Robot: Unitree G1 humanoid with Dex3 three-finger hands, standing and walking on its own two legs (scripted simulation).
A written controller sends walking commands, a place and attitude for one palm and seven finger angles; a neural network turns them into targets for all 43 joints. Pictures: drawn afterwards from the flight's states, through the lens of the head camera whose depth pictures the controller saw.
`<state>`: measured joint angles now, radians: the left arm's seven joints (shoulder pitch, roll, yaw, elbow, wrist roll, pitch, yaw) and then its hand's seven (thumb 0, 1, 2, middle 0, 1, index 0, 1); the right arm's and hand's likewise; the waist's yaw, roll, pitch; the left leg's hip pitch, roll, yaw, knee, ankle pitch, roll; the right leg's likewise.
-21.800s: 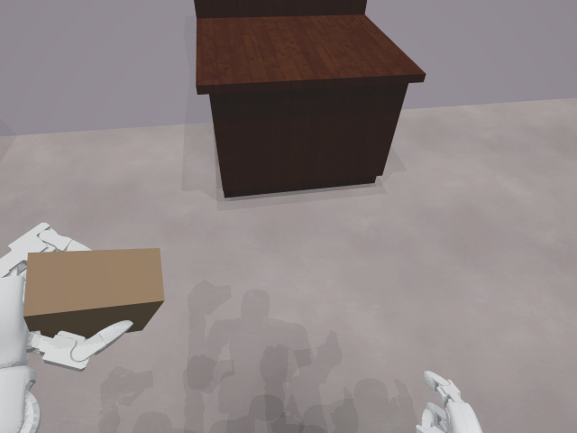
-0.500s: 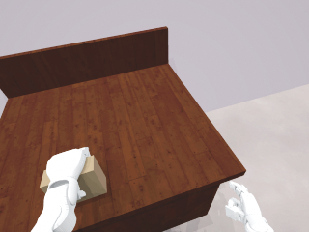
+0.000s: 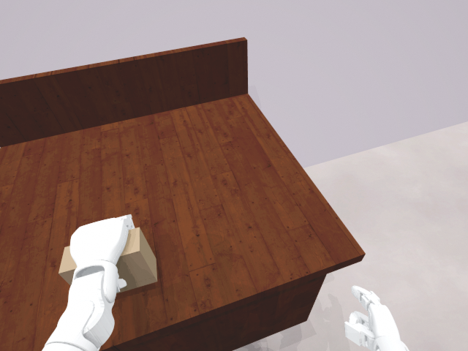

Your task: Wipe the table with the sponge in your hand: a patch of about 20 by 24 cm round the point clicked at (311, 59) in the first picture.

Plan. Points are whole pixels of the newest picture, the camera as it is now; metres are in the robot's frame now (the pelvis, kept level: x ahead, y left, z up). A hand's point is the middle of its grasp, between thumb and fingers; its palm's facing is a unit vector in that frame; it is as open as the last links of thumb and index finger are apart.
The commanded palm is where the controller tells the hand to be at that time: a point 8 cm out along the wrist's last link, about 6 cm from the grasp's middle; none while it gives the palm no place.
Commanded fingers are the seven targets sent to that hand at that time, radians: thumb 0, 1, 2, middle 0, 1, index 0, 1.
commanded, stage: move the sponge above the wiping area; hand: left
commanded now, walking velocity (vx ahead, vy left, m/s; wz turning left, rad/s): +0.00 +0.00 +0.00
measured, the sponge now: (116, 269) +0.24 +0.28 -0.03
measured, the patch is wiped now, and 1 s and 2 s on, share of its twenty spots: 0.00 0.00 0.00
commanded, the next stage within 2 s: none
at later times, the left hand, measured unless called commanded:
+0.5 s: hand (103, 257) +0.24 +0.28 +0.03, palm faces -0.01 -0.07 -1.00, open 9.7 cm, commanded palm +0.21 +0.27 +0.07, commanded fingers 0.00 0.10 1.30 -1.20 -1.60 -1.20 -1.60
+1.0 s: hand (99, 260) +0.24 +0.29 +0.02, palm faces -0.05 -0.10 -0.99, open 9.7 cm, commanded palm +0.21 +0.27 +0.07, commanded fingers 0.00 0.10 1.30 -1.20 -1.60 -1.20 -1.60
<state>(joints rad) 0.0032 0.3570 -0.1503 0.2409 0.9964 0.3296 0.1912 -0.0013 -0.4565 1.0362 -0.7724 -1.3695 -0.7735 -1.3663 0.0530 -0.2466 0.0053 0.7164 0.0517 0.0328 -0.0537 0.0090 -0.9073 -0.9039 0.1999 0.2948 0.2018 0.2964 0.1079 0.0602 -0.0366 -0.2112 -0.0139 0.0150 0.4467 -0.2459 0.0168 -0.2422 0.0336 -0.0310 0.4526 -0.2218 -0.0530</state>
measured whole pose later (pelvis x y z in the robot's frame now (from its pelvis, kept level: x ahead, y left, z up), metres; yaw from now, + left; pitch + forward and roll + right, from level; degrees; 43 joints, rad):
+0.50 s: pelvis +0.00 +0.00 +0.00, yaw +0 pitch -1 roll +0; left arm 0.02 0.35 -0.16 0.21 0.98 0.39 0.22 0.00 -0.46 1.04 -0.77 -1.37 -0.77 -1.37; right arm 0.02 -0.24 0.01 0.71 0.06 0.04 -0.04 0.01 -0.91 -0.90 0.20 0.29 0.20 0.30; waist 0.12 0.07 -0.05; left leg -0.19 -0.02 0.01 0.44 -0.24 0.02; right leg -0.22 0.03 -0.03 0.45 -0.22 -0.05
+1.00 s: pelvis +0.00 +0.01 +0.00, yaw +0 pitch +0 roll +0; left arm 0.02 0.34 -0.15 0.22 0.94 0.46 0.20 0.00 -0.46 1.04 -0.77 -1.37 -0.77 -1.37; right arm 0.04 -0.26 0.01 0.72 0.07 0.06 -0.04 0.01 -0.91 -0.90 0.20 0.29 0.20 0.30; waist 0.10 0.08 -0.05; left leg -0.19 -0.03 0.02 0.43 -0.24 0.03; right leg -0.22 0.02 -0.02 0.44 -0.21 -0.04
